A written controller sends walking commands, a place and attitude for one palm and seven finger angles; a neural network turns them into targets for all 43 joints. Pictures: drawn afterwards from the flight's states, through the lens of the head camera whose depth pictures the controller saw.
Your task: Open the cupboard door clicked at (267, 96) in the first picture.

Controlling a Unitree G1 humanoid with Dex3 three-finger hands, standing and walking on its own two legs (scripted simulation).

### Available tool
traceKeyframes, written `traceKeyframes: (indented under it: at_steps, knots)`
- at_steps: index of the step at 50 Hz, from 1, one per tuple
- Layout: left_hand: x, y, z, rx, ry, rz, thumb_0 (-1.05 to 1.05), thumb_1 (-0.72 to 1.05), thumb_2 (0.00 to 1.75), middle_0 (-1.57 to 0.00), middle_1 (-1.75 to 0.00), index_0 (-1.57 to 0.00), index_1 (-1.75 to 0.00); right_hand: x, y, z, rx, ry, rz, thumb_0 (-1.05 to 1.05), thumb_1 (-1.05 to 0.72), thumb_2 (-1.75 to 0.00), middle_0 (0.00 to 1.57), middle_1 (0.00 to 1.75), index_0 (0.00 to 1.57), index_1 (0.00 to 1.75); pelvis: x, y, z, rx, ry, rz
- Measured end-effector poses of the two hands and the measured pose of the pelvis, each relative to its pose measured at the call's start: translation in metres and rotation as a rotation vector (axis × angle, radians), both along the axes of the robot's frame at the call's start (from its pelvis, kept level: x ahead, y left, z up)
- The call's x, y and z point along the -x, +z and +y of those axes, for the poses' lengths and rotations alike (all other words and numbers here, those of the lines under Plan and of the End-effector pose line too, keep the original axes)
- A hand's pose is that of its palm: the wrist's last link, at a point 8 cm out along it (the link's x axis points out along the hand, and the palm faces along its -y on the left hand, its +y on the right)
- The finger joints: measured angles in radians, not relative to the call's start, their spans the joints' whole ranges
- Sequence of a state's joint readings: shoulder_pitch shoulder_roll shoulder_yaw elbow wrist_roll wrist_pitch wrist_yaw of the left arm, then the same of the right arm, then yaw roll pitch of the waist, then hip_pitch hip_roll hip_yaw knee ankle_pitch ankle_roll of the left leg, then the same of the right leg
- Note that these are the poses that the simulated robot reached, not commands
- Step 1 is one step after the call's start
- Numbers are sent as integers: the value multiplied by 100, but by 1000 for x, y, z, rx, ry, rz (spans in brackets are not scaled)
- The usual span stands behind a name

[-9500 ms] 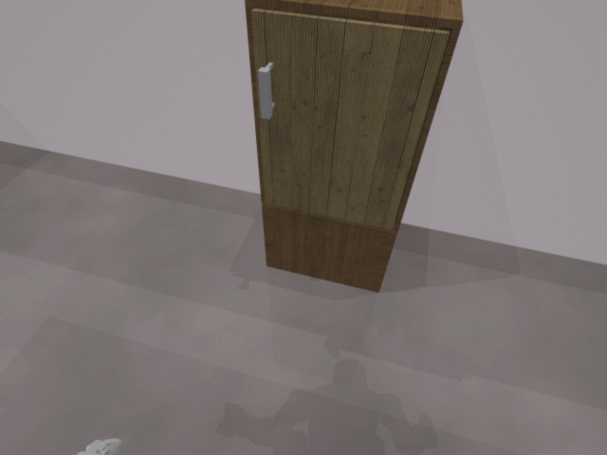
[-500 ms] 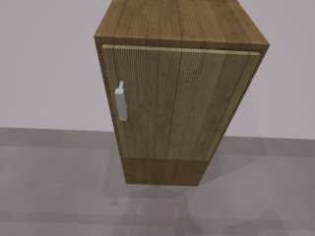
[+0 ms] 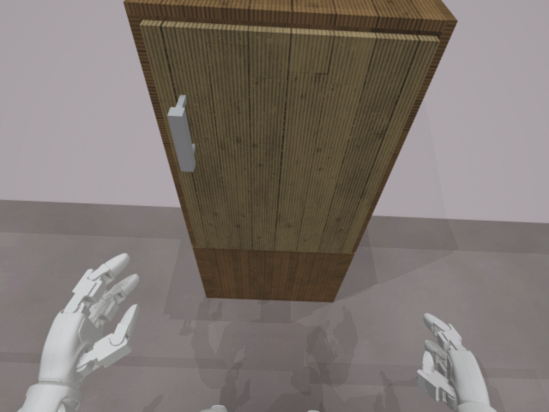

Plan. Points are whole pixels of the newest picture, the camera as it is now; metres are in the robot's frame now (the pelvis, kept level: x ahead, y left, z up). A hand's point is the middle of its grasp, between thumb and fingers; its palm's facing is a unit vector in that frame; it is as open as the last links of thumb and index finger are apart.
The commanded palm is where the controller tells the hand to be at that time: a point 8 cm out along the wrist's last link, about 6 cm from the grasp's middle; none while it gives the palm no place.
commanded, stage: raise the hand with hooked fingers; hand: left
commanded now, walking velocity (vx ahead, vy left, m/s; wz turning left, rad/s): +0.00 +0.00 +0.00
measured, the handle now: (185, 134) +0.54 +0.18 +0.09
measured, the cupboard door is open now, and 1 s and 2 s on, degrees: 0 0 0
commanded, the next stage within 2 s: move the hooked fingers beside the handle in 1.74 s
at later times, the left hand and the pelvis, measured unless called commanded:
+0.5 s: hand (85, 302) +0.25 +0.26 +0.06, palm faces +0.08 -1.00 -0.03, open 11.2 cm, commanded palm +0.21 +0.30 +0.06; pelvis +0.00 +0.01 +0.00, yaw +0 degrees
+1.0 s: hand (32, 275) +0.26 +0.31 +0.09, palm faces +0.05 -1.00 -0.02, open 13.8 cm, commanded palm +0.24 +0.36 +0.10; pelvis +0.00 +0.05 +0.02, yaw +1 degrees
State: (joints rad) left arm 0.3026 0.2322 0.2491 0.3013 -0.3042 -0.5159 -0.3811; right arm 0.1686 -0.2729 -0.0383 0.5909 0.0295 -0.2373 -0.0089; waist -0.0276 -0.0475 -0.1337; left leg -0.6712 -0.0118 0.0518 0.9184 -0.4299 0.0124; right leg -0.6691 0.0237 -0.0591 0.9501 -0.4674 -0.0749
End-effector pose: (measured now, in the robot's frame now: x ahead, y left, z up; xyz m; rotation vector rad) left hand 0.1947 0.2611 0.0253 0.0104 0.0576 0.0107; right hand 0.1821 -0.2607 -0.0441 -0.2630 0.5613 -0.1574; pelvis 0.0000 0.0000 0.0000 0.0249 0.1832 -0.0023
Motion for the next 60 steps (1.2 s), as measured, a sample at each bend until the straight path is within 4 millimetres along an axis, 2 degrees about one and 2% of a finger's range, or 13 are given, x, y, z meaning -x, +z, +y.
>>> traceKeyframes:
  at_steps: [4,7,10,13,16,19,23,27,35,42,46,52,60]
  knots:
    - [46,-36,13,30,80,120,1,59,77,-22,-50,-22,-51,-20,3,-10,62,46,-56,1,-91,-90,20,30,20,30,7,-16,-8,12,20,21]
    - [60,-28,24,-3,167,54,1,51,74,-23,-55,-23,-55,-26,-5,-7,81,78,-50,1,-91,-90,20,30,20,30,9,-23,-12,34,39,21]
    - [50,0,24,-46,157,-97,1,44,71,-23,-59,-23,-60,-23,-20,6,60,102,-21,1,-91,-90,19,30,20,30,12,-26,-13,53,54,14]
    - [23,20,16,-73,42,-163,1,37,68,-23,-64,-23,-64,-10,-35,21,8,103,21,1,-91,-90,20,30,20,30,14,-25,-12,62,59,10]
    - [-10,20,12,-72,-76,-72,1,30,65,-24,-68,-24,-69,10,-46,32,-51,70,76,1,-90,-90,20,30,21,30,14,-20,-10,56,49,12]
    - [-30,16,18,-31,-90,57,1,23,62,-25,-73,-25,-73,33,-48,38,-92,22,131,1,-90,-90,20,30,21,30,11,-12,-6,44,30,13]
    - [-31,26,37,-2,23,61,1,14,58,-25,-79,-25,-79,57,-43,36,-95,-30,186,1,-90,-90,20,30,21,30,3,-1,2,34,4,18]
    - [-23,37,53,-36,87,-15,0,5,54,-26,-85,-26,-85,68,-40,29,-50,-38,227,1,-90,-90,20,30,21,30,-1,2,12,39,5,19]
    - [-30,26,61,-14,-11,-2,0,-14,46,-27,-97,-27,-97,50,-24,30,37,-34,183,1,-90,-90,20,30,21,30,0,2,32,61,18,7]
    - [-41,64,83,-36,27,-118,0,-30,39,-29,-107,-28,-108,19,1,60,13,15,55,1,-90,-90,20,30,21,30,-3,10,44,70,20,-29]
    - [-45,70,99,-27,46,-88,-1,-39,35,-29,-113,-29,-113,9,6,79,-16,53,31,1,-90,-90,20,30,21,30,-1,13,49,74,28,-44]
    - [-47,66,108,-11,35,-11,-1,-47,32,-29,-118,-29,-118,10,6,93,-27,81,49,1,-90,-90,20,30,21,30,2,17,53,74,32,-62]
    - [-61,91,119,-33,46,-87,-1,-50,31,-30,-120,-30,-120,29,3,85,-9,62,116,1,-90,-90,20,30,21,30,2,23,50,71,33,-83]
